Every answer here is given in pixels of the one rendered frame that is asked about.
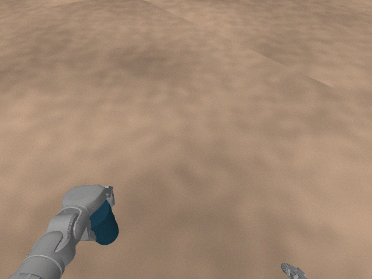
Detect left robot arm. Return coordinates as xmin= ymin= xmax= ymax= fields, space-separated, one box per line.
xmin=7 ymin=205 xmax=90 ymax=279

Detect right robot hand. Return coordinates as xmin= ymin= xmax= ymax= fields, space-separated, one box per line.
xmin=281 ymin=263 xmax=307 ymax=279

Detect cup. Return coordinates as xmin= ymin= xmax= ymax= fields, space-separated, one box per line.
xmin=90 ymin=200 xmax=119 ymax=245

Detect left robot hand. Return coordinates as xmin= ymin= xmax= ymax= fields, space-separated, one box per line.
xmin=62 ymin=185 xmax=115 ymax=241

